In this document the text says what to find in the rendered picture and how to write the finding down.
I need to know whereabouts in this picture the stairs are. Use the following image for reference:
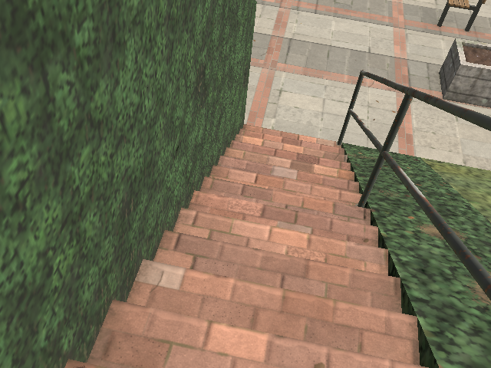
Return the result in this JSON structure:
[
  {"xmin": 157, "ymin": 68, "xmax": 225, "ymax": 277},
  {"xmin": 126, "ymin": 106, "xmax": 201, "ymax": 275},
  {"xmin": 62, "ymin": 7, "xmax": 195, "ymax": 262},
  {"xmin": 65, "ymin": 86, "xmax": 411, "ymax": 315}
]
[{"xmin": 65, "ymin": 124, "xmax": 429, "ymax": 368}]

